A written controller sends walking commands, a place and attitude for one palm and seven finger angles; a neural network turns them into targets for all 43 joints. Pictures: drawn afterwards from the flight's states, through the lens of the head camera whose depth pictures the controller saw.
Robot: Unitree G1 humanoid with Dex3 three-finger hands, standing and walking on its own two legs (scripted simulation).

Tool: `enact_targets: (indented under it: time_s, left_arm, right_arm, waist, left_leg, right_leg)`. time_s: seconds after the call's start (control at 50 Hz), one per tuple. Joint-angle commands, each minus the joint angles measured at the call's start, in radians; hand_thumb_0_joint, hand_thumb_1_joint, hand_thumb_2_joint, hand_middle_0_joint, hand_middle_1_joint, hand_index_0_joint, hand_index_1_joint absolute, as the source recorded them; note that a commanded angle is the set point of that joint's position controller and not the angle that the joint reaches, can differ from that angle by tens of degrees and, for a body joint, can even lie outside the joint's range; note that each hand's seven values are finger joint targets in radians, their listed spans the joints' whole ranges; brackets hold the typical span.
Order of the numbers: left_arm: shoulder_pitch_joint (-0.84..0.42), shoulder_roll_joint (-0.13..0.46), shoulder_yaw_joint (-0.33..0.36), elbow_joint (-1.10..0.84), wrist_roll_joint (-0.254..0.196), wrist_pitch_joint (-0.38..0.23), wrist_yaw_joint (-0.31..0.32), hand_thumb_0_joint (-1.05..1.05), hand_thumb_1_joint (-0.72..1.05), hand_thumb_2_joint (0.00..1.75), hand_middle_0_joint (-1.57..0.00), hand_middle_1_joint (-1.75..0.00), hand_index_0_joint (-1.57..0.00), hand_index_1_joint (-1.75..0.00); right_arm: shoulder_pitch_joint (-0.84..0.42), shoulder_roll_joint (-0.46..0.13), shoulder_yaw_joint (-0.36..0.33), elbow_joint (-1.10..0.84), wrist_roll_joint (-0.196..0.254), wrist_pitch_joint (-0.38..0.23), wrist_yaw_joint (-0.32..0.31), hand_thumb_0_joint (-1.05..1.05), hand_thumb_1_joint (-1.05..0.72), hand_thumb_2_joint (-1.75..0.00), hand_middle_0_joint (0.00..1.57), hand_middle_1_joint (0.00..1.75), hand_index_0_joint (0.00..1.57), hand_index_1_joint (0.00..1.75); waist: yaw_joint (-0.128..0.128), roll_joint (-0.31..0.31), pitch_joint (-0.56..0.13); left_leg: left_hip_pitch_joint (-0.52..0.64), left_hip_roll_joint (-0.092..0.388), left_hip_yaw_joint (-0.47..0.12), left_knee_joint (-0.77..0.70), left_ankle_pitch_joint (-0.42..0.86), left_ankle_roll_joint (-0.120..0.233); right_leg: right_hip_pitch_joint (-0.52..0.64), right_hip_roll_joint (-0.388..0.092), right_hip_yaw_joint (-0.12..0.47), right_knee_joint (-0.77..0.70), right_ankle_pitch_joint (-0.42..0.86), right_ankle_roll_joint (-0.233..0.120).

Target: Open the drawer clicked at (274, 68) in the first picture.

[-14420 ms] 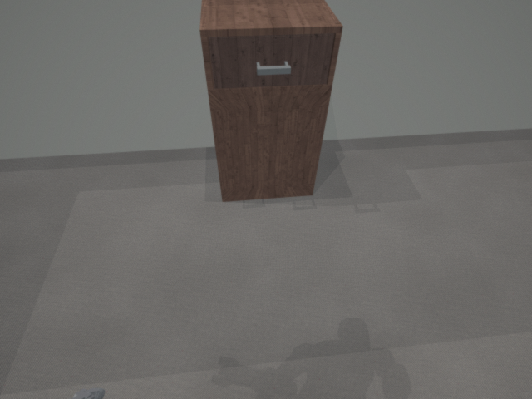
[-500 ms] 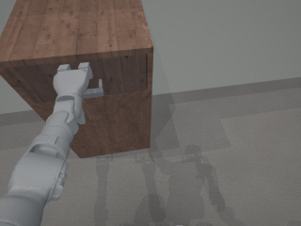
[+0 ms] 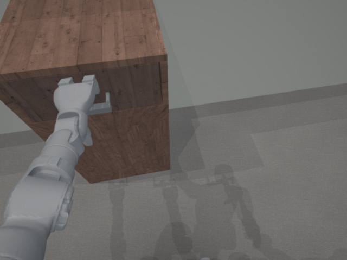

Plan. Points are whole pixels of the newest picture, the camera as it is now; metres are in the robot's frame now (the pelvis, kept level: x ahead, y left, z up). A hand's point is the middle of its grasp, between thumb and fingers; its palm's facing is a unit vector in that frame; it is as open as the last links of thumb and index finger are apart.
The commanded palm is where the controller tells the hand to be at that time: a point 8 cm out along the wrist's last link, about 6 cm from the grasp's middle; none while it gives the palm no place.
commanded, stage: lower the fingers behind the handle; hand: left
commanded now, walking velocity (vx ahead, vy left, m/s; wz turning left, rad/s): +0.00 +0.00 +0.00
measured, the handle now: (90, 103) +0.55 +0.22 -0.03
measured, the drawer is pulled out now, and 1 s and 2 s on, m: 0.00 0.00 0.00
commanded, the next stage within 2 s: close the thumb around the handle in 1.48 s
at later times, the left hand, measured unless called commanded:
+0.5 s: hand (82, 120) +0.48 +0.22 -0.01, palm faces -0.06 -0.02 -1.00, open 13.9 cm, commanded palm +0.47 +0.21 +0.04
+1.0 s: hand (90, 125) +0.48 +0.21 -0.04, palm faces -0.06 -0.03 -1.00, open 14.0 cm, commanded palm +0.47 +0.21 +0.01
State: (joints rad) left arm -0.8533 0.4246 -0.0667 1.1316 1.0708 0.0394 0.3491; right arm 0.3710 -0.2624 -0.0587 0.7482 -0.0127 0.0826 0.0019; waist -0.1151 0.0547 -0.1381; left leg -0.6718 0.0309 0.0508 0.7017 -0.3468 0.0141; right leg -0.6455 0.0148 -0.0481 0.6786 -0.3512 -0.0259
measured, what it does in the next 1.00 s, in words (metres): stands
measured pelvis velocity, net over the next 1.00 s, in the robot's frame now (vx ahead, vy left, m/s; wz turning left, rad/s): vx -0.02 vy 0.02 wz -0.02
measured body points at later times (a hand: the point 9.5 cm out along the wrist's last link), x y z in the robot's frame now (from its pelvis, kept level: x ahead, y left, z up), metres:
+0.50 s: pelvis -0.01 +0.01 -0.02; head +0.10 +0.01 +0.42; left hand +0.48 +0.22 +0.05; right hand -0.01 -0.26 -0.14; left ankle -0.02 +0.11 -0.71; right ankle -0.03 -0.10 -0.71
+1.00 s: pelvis -0.02 +0.02 -0.03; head +0.11 +0.02 +0.40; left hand +0.48 +0.21 +0.01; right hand -0.04 -0.25 -0.16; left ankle -0.02 +0.11 -0.71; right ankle -0.03 -0.10 -0.71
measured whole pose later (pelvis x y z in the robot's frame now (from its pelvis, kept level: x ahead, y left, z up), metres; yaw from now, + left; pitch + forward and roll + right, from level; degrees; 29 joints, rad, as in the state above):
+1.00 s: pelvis -0.02 +0.02 -0.03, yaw -1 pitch +25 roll -2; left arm -0.90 0.43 -0.03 1.22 1.11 0.05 0.46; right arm 0.37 -0.25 -0.05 0.76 -0.05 0.06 0.03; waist -0.16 0.06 -0.17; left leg -0.94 0.04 0.05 0.93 -0.43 0.04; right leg -0.90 0.01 -0.04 0.88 -0.41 0.00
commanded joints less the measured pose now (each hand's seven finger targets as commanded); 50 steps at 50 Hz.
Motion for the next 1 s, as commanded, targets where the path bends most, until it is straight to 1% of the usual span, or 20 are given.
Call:
enact_targets:
  time_s: [0.0, 0.04, 0.1, 0.12, 0.22, 0.28, 0.34, 0.38, 0.4, 0.54, 0.6, 0.64, 0.68, 0.72, 0.74, 0.78, 0.84, 0.86, 0.88, 0.98]
  left_arm:
    - [-0.421, 0.245, 0.074, -0.178, 0.013, -0.017, 0.048, 0.0, -0.5, 0.3, -0.3, -1.2, -0.3, -1.2]
    - [-0.404, 0.264, 0.095, -0.193, 0.021, -0.025, 0.057, 0.0, -0.5, 0.3, -0.3, -1.2, -0.3, -1.2]
    - [-0.392, 0.232, 0.078, -0.187, 0.024, -0.03, 0.072, 0.0, -0.5, 0.3, -0.3, -1.2, -0.3, -1.2]
    - [-0.388, 0.257, 0.101, -0.194, 0.025, -0.03, 0.079, 0.0, -0.5, 0.3, -0.3, -1.2, -0.3, -1.2]
    - [-0.444, 0.247, 0.08, -0.178, 0.032, -0.018, 0.1, 0.0, -0.5, 0.3, -0.3, -1.2, -0.3, -1.2]
    - [-0.449, 0.25, 0.081, -0.181, 0.027, -0.028, 0.096, 0.0, -0.5, 0.3, -0.3, -1.2, -0.3, -1.2]
    - [-0.451, 0.218, 0.053, -0.13, 0.029, -0.025, 0.094, 0.0, -0.5, 0.3, -0.3, -1.2, -0.3, -1.2]
    - [-0.472, 0.245, 0.071, -0.146, 0.032, -0.037, 0.096, 0.0, -0.5, 0.3, -0.3, -1.2, -0.3, -1.2]
    - [-0.487, 0.223, 0.054, -0.14, 0.031, -0.038, 0.099, 0.0, -0.5, 0.3, -0.3, -1.2, -0.3, -1.2]
    - [-0.447, 0.221, 0.075, -0.124, 0.037, -0.03, 0.109, 0.0, -0.5, 0.3, -0.3, -1.2, -0.3, -1.2]
    - [-0.449, 0.165, 0.041, -0.107, 0.039, -0.018, 0.118, 0.0, -0.5, 0.3, -0.3, -1.2, -0.3, -1.2]
    - [-0.437, 0.175, 0.051, -0.085, 0.032, -0.002, 0.125, 0.0, -0.5, 0.3, -0.3, -1.2, -0.3, -1.2]
    - [-0.446, 0.223, 0.082, -0.095, 0.036, 0.0, 0.129, 0.0, -0.5, 0.3, -0.3, -1.2, -0.3, -1.2]
    - [-0.442, 0.19, 0.056, -0.08, 0.038, 0.007, 0.131, 0.0, -0.5, 0.3, -0.3, -1.2, -0.3, -1.2]
    - [-0.443, 0.218, 0.075, -0.083, 0.042, 0.01, 0.133, 0.0, -0.5, 0.3, -0.3, -1.2, -0.3, -1.2]
    - [-0.451, 0.216, 0.077, -0.104, 0.04, 0.003, 0.135, 0.0, -0.5, 0.3, -0.3, -1.2, -0.3, -1.2]
    - [-0.452, 0.184, 0.051, -0.084, 0.043, 0.005, 0.138, 0.0, -0.5, 0.3, -0.3, -1.2, -0.3, -1.2]
    - [-0.457, 0.217, 0.082, -0.092, 0.04, 0.001, 0.141, 0.0, -0.5, 0.3, -0.3, -1.2, -0.3, -1.2]
    - [-0.439, 0.195, 0.061, -0.07, 0.041, 0.005, 0.141, 0.0, -0.5, 0.3, -0.3, -1.2, -0.3, -1.2]
    - [-0.448, 0.229, 0.085, -0.079, 0.042, 0.003, 0.15, 0.0, -0.5, 0.3, -0.3, -1.2, -0.3, -1.2]
  right_arm:
    - [0.116, -0.147, -0.055, -0.061, -0.001, -0.018, -0.013, 0.0, -0.9, -0.9, 0.2, 0.3, 0.2, 0.3]
    - [0.115, -0.146, -0.058, -0.065, -0.004, -0.019, -0.011, 0.0, -0.9, -0.9, 0.2, 0.3, 0.2, 0.3]
    - [0.117, -0.144, -0.062, -0.062, -0.007, -0.022, -0.009, 0.0, -0.9, -0.9, 0.2, 0.3, 0.2, 0.3]
    - [0.116, -0.146, -0.063, -0.061, -0.008, -0.023, -0.008, 0.0, -0.9, -0.9, 0.2, 0.3, 0.2, 0.3]
    - [0.12, -0.149, -0.061, -0.052, -0.009, -0.027, -0.005, 0.0, -0.9, -0.9, 0.2, 0.3, 0.2, 0.3]
    - [0.126, -0.148, -0.062, -0.05, -0.013, -0.029, -0.007, 0.0, -0.9, -0.9, 0.2, 0.3, 0.2, 0.3]
    - [0.129, -0.148, -0.059, -0.043, -0.011, -0.032, -0.008, 0.0, -0.9, -0.9, 0.2, 0.3, 0.2, 0.3]
    - [0.138, -0.153, -0.058, -0.044, -0.014, -0.033, -0.009, 0.0, -0.9, -0.9, 0.2, 0.3, 0.2, 0.3]
    - [0.14, -0.151, -0.058, -0.042, -0.017, -0.034, -0.009, 0.0, -0.9, -0.9, 0.2, 0.3, 0.2, 0.3]
    - [0.157, -0.154, -0.059, -0.044, -0.027, -0.029, 0.005, 0.0, -0.9, -0.9, 0.2, 0.3, 0.2, 0.3]
    - [0.16, -0.152, -0.064, -0.038, -0.029, -0.026, 0.011, 0.0, -0.9, -0.9, 0.2, 0.3, 0.2, 0.3]
    - [0.158, -0.154, -0.059, -0.038, -0.029, -0.024, 0.013, 0.0, -0.9, -0.9, 0.2, 0.3, 0.2, 0.3]
    - [0.16, -0.16, -0.055, -0.038, -0.03, -0.022, 0.011, 0.0, -0.9, -0.9, 0.2, 0.3, 0.2, 0.3]
    - [0.158, -0.156, -0.054, -0.038, -0.031, -0.023, 0.011, 0.0, -0.9, -0.9, 0.2, 0.3, 0.2, 0.3]
    - [0.158, -0.159, -0.053, -0.037, -0.03, -0.022, 0.01, 0.0, -0.9, -0.9, 0.2, 0.3, 0.2, 0.3]
    - [0.162, -0.159, -0.055, -0.038, -0.033, -0.025, 0.01, 0.0, -0.9, -0.9, 0.2, 0.3, 0.2, 0.3]
    - [0.16, -0.156, -0.055, -0.035, -0.033, -0.027, 0.009, 0.0, -0.9, -0.9, 0.2, 0.3, 0.2, 0.3]
    - [0.159, -0.158, -0.054, -0.031, -0.035, -0.03, 0.009, 0.0, -0.9, -0.9, 0.2, 0.3, 0.2, 0.3]
    - [0.164, -0.157, -0.052, -0.034, -0.033, -0.029, 0.01, 0.0, -0.9, -0.9, 0.2, 0.3, 0.2, 0.3]
    - [0.168, -0.16, -0.052, -0.028, -0.038, -0.035, 0.009, 0.0, -0.9, -0.9, 0.2, 0.3, 0.2, 0.3]
  waist:
    - [-0.017, -0.027, -0.406]
    - [-0.004, -0.005, -0.422]
    - [-0.014, -0.013, -0.413]
    - [-0.009, -0.004, -0.424]
    - [-0.035, 0.006, -0.4]
    - [-0.042, 0.012, -0.454]
    - [-0.056, 0.005, -0.393]
    - [-0.054, 0.028, -0.443]
    - [-0.064, 0.031, -0.437]
    - [-0.043, 0.06, -0.481]
    - [-0.059, 0.057, -0.462]
    - [-0.056, 0.036, -0.437]
    - [-0.05, 0.034, -0.468]
    - [-0.058, 0.033, -0.443]
    - [-0.052, 0.033, -0.441]
    - [-0.049, 0.059, -0.479]
    - [-0.063, 0.043, -0.454]
    - [-0.057, 0.048, -0.465]
    - [-0.061, 0.044, -0.452]
    - [-0.063, 0.049, -0.484]
  left_leg:
    - [0.208, -0.056, -0.007, -0.006, 0.398, 0.036]
    - [0.205, -0.056, -0.005, 0.003, 0.411, 0.034]
    - [0.201, -0.054, -0.007, 0.016, 0.424, 0.033]
    - [0.204, -0.052, -0.007, 0.021, 0.428, 0.033]
    - [0.187, -0.05, -0.015, 0.033, 0.381, 0.032]
    - [0.199, -0.051, -0.019, 0.053, 0.399, 0.035]
    - [0.173, -0.048, -0.027, 0.061, 0.355, 0.033]
    - [0.188, -0.047, -0.036, 0.073, 0.379, 0.032]
    - [0.194, -0.045, -0.039, 0.081, 0.382, 0.032]
    - [0.209, -0.03, -0.059, 0.115, 0.449, 0.02]
    - [0.218, -0.02, -0.07, 0.128, 0.462, 0.016]
    - [0.184, -0.024, -0.066, 0.123, 0.416, 0.019]
    - [0.172, -0.024, -0.069, 0.125, 0.412, 0.02]
    - [0.153, -0.025, -0.062, 0.13, 0.398, 0.022]
    - [0.147, -0.023, -0.065, 0.129, 0.39, 0.02]
    - [0.167, -0.021, -0.071, 0.139, 0.411, 0.019]
    - [0.136, -0.021, -0.068, 0.149, 0.376, 0.021]
    - [0.137, -0.019, -0.071, 0.153, 0.378, 0.02]
    - [0.131, -0.02, -0.075, 0.152, 0.37, 0.02]
    - [0.107, -0.02, -0.071, 0.18, 0.373, 0.023]
  right_leg:
    - [0.222, 0.026, 0.046, -0.043, 0.471, 0.007]
    - [0.22, 0.027, 0.046, -0.031, 0.476, 0.005]
    - [0.193, 0.029, 0.04, -0.021, 0.479, 0.006]
    - [0.191, 0.029, 0.042, -0.017, 0.478, 0.006]
    - [0.131, 0.032, 0.035, -0.01, 0.412, 0.005]
    - [0.132, 0.032, 0.039, 0.002, 0.429, 0.007]
    - [0.067, 0.036, 0.03, 0.004, 0.362, 0.005]
    - [0.057, 0.036, 0.029, 0.024, 0.366, 0.003]
    - [0.032, 0.038, 0.026, 0.027, 0.359, 0.003]
    - [-0.022, 0.046, 0.008, 0.072, 0.348, -0.003]
    - [-0.074, 0.048, 0.0, 0.08, 0.323, -0.002]
    - [-0.065, 0.05, 0.0, 0.077, 0.302, -0.002]
    - [-0.052, 0.047, 0.003, 0.088, 0.307, -0.003]
    - [-0.06, 0.047, 0.003, 0.087, 0.309, -0.002]
    - [-0.064, 0.047, 0.002, 0.093, 0.295, -0.003]
    - [-0.074, 0.047, 0.002, 0.103, 0.297, -0.004]
    - [-0.094, 0.047, 0.001, 0.107, 0.278, -0.002]
    - [-0.095, 0.046, 0.001, 0.114, 0.275, -0.004]
    - [-0.107, 0.047, -0.001, 0.115, 0.265, -0.004]
    - [-0.11, 0.045, 0.004, 0.137, 0.284, -0.002]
